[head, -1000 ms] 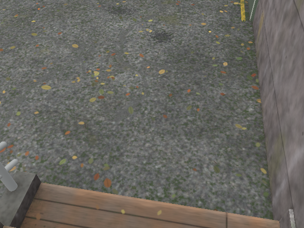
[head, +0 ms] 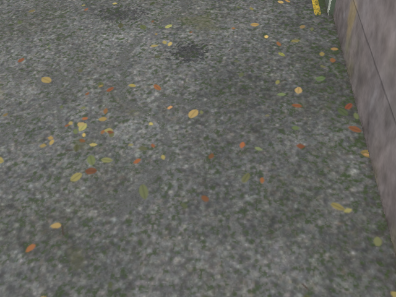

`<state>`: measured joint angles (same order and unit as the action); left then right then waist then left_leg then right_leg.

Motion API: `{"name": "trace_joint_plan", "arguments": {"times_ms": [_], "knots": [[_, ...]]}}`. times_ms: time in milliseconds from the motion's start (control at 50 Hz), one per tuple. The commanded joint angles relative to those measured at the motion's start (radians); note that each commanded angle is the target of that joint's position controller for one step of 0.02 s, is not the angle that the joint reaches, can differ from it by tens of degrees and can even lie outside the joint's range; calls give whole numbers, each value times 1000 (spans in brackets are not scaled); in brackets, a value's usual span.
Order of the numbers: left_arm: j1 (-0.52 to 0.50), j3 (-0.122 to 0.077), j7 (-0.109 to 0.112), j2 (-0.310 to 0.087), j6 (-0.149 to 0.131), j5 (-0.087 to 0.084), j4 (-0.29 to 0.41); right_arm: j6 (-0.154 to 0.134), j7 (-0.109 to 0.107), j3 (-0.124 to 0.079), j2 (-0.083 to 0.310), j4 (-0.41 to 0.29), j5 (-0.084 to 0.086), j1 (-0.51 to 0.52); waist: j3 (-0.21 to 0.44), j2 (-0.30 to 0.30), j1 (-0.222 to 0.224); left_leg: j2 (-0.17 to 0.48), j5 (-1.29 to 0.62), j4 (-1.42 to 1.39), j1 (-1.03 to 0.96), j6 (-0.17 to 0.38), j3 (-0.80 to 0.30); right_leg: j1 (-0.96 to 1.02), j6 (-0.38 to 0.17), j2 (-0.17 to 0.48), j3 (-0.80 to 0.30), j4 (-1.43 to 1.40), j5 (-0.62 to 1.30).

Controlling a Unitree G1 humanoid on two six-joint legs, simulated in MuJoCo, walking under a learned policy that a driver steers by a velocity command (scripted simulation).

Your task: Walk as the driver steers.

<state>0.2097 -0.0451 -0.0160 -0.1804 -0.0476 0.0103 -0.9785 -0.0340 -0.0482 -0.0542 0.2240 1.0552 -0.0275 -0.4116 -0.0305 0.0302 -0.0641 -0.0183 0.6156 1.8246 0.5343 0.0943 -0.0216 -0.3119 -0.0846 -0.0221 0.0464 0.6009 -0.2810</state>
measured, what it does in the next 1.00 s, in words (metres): goes down: left foot 0.15 m lower, then right foot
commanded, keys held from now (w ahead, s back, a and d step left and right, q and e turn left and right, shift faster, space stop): w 0.12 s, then no key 0.34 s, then w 0.54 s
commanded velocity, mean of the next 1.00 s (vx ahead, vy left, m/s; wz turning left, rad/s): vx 0.34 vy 0.00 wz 0.00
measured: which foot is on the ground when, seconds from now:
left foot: up 0.00-0.40, down 0.42-0.86, up 0.88-1.00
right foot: down 0.00-0.42, up 0.44-0.84, down 0.86-1.00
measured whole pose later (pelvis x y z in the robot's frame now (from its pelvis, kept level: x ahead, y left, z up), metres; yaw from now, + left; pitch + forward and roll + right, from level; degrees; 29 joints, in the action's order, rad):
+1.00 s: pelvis +0.45 -0.06 -0.14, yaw +0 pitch +1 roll +2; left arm 0.27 -0.03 -0.01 -0.17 -0.08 0.02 -0.95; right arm -0.06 0.03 -0.06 0.21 0.98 -0.03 -0.37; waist 0.03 0.04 -0.03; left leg 0.01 0.30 0.98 0.45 0.09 0.03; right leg -0.24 -0.06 -0.01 0.05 0.44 -0.23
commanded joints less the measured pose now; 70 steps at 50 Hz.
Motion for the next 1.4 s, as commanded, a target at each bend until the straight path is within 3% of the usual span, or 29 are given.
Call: {"name": "trace_joint_plan", "arguments": {"times_ms": [20,100,140,220,360,400,420,440,460,480,500,520,540,600,700,800,840,860,880,900,920,980,1020,1160,1280,1320,1360,1380,1400], "knots": [[140,-6,17,-108,-31,20,-4,14,26,-18,61,-43,-13,23,-70,-14,17,102,-332,-333,274,-6,-90,50,-130,291,-308,-220,326],[206,-18,27,-152,-59,1,-51,34,45,-9,18,-56,-50,119,-42,-114,10,88,-513,-710,121,-70,-6,1,-167,239,-247,-274,587],[243,-9,28,-120,-52,-3,-45,42,51,-15,34,-49,-33,120,-12,-87,2,92,-647,-730,155,-60,-7,81,-156,238,-222,-215,651],[287,18,46,-47,-75,-31,-63,-35,92,3,17,-110,-23,369,-46,-7,93,44,-1222,-1206,-22,-32,56,4,-68,96,-128,-144,211],[418,19,61,-40,-33,43,-108,-49,80,29,36,-137,22,393,-140,-81,195,64,-1070,-1574,-43,-47,43,225,-74,86,-202,230,340],[406,22,57,-54,-10,33,-114,-60,68,18,56,-42,4,154,-54,-31,102,58,-1163,-1671,-340,-25,102,138,-62,59,-159,519,409],[407,24,47,-49,-8,12,-105,-59,71,4,101,15,-17,-17,20,26,44,106,-1334,-1633,-609,-19,96,-26,-44,11,-116,715,212],[478,9,56,-34,-6,-49,-98,-47,73,-15,177,54,-22,-179,234,203,-1,378,-2028,-1245,-1094,119,-107,-392,32,-116,-15,1174,-648],[485,11,82,-104,-4,-93,-64,-37,82,-12,165,29,9,-177,462,151,-19,515,-2107,-1115,-1296,247,-237,-569,33,-80,-53,1384,-755],[390,10,86,-124,-2,-62,-42,-28,74,-5,119,-7,22,-121,466,42,-33,490,-1701,-1186,-1246,272,-238,-687,15,-23,-71,1378,-704],[327,9,71,-111,8,-17,-39,-22,56,3,86,-21,15,-81,350,-30,-21,421,-1251,-1255,-1042,238,-202,-708,4,15,-85,1287,-568],[257,19,54,-73,22,15,-5,-20,24,-12,126,-31,7,-42,269,64,-2,468,-728,-1394,-841,294,-329,-747,5,26,-84,1292,-443],[203,11,41,-95,40,56,3,-15,18,-2,94,-49,11,-5,172,-25,33,444,-432,-1510,-581,274,-347,-658,10,58,-73,1201,-340],[128,21,10,-16,51,46,31,-38,27,22,48,-36,-8,78,-65,-31,130,274,-378,-1631,-66,179,-184,-424,56,104,-111,732,68],[13,37,1,-14,32,10,70,-51,38,6,79,-54,37,51,1,94,105,207,-343,-1646,-52,125,-93,-165,77,100,-46,250,251],[-118,23,-3,-66,20,8,118,-30,50,-13,96,-51,11,-75,-40,56,26,251,-127,-1635,-165,112,-161,-89,72,57,15,45,73],[-63,21,-1,-50,0,18,109,-25,49,-18,100,-51,5,-85,-40,28,48,240,-76,-1552,-161,97,-157,32,55,46,18,-60,5],[61,15,5,-58,-18,21,75,-28,47,-11,63,-50,1,-91,-12,-6,96,196,-80,-1441,-100,75,-120,187,44,55,-18,-113,-42],[246,-3,13,-131,-42,32,28,-36,50,6,-12,-80,-1,-72,36,-160,156,96,-112,-1132,4,38,11,342,2,254,-295,-254,-231],[351,-44,15,-283,-31,18,-9,-47,57,7,-36,-129,18,-48,35,-396,177,-37,-46,-879,307,12,136,474,-121,457,-714,-436,-470],[322,-31,19,-222,-30,6,-3,-42,57,-19,96,-152,-26,56,-54,-172,167,22,-106,-761,349,21,28,377,-125,444,-694,-442,-500],[97,-9,11,-115,-39,2,63,-35,84,-19,36,-117,-5,32,-45,-147,53,89,-375,-811,217,-6,-1,262,-52,276,-365,-453,-97],[130,-4,10,-79,-47,-4,40,-20,91,-21,31,-103,-7,27,-1,-144,45,80,-443,-789,156,-30,28,259,-39,223,-247,-430,129],[277,-7,17,-86,-57,-9,-32,-2,95,-2,1,-198,-4,328,-58,-128,91,71,-597,-1032,172,-71,81,261,-79,197,-137,-438,410],[339,-7,30,-108,-57,4,-64,-16,75,10,12,-247,3,435,-64,-120,94,46,-543,-1192,102,-18,94,381,-111,257,-120,-376,645],[311,-11,37,-121,-54,10,-60,-27,64,5,27,-228,5,377,-45,-123,61,4,-464,-1243,-28,10,122,382,-90,246,-89,-289,822],[282,-7,36,-132,-58,-6,-58,-46,47,-13,60,-148,0,137,74,-72,-46,-35,-523,-1339,-380,42,127,287,-70,192,-68,-5,904],[283,-11,27,-137,-55,-8,-31,-55,36,-41,151,-99,-24,-23,198,-27,-92,157,-393,-1358,-646,94,-74,98,-52,133,-38,266,589],[417,10,15,-13,-51,-36,-11,-53,38,-62,253,-98,-35,-80,356,198,-23,462,-309,-1428,-944,215,-541,-240,-18,-20,-6,624,-192]]}}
